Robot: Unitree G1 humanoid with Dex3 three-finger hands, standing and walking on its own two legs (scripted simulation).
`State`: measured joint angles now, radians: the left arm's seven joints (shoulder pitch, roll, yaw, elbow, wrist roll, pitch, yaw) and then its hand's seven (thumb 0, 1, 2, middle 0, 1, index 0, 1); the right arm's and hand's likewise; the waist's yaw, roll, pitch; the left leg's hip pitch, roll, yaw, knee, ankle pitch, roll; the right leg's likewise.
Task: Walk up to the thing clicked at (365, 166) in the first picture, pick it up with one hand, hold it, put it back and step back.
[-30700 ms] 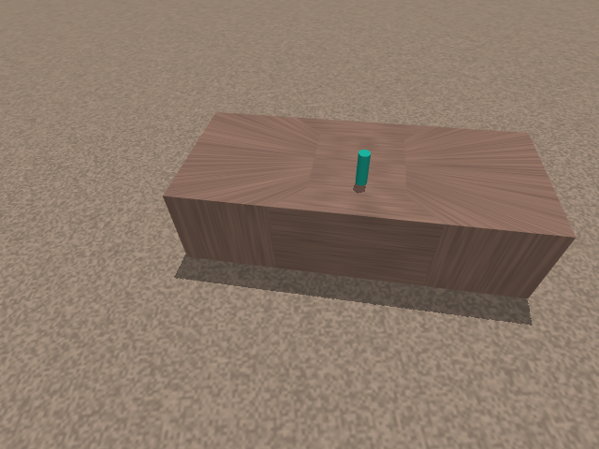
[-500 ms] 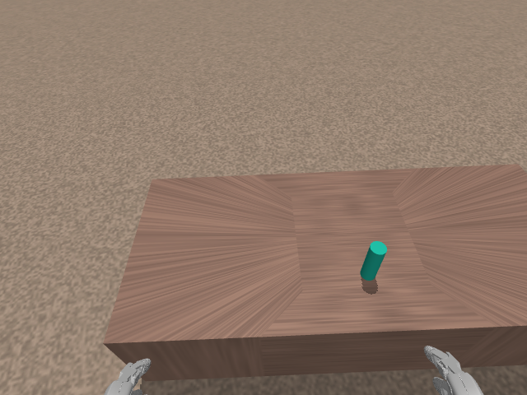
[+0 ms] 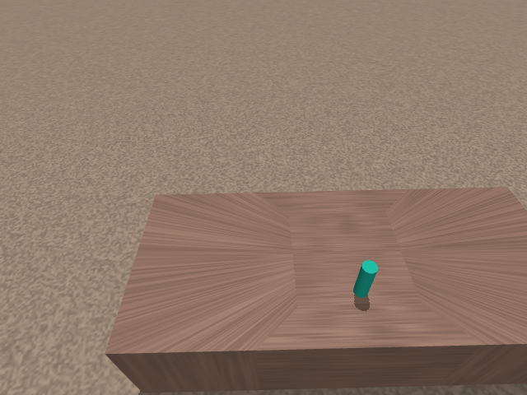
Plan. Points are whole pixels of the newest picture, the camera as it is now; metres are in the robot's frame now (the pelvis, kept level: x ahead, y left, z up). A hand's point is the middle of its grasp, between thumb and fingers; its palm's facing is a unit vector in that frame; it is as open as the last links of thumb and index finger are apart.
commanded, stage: stand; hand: right
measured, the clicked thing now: (364, 279) +0.54 -0.25 -0.35
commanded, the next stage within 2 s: step back in 1.72 s
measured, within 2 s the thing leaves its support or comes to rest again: neither
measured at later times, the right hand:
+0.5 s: hand out of the picture +0.04 -0.23 -0.15, palm faces -0.02 +0.94 -0.35, open 7.4 cm
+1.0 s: hand out of the picture +0.08 -0.23 -0.15, palm faces -0.02 +0.94 -0.35, open 7.4 cm
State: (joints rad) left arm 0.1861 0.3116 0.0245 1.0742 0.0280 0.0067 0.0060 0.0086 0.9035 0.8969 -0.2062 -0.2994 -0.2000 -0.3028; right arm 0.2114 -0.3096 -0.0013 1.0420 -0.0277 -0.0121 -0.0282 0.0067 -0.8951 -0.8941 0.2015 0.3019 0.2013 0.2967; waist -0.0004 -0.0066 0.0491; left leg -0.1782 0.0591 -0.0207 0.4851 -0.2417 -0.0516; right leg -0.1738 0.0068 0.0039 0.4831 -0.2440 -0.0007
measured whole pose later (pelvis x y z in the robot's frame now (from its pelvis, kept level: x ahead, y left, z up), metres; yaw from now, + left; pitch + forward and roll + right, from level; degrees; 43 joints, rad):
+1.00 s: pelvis +0.01 +0.02 +0.01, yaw +0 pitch -3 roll +0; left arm 0.12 0.34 0.00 1.16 0.02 -0.01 0.00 0.01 0.90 0.90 -0.21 -0.30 -0.20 -0.30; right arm 0.12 -0.33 0.00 1.14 -0.01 -0.02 -0.01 0.00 -0.91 -0.90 0.20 0.30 0.20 0.30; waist 0.00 -0.01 0.06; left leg -0.13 0.03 -0.01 0.36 -0.19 -0.02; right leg -0.12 -0.03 0.01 0.34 -0.18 0.03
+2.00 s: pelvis -0.02 +0.00 -0.02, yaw +0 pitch -2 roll +0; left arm 0.10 0.39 0.05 0.97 0.02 0.03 0.01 0.01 0.91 0.90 -0.21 -0.30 -0.20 -0.30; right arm 0.04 -0.39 -0.06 0.96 0.01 0.06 0.00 0.01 -0.90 -0.90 0.20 0.30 0.20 0.30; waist 0.00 0.01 0.17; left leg -0.37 0.01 -0.06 0.75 -0.36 0.01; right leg -0.34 -0.01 0.00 0.66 -0.30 -0.01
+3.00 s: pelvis -0.25 +0.04 -0.02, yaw -1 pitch -3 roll +1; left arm 0.10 0.39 0.07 0.76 0.03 0.05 0.02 0.01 0.90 0.90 -0.21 -0.30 -0.20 -0.30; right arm 0.17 -0.37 -0.05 0.87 -0.03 0.03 -0.01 0.01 -0.91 -0.90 0.20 0.30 0.20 0.30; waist 0.01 -0.05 0.19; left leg -0.27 -0.05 -0.02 0.67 -0.36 0.02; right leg -0.45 0.00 0.09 0.79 -0.38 0.00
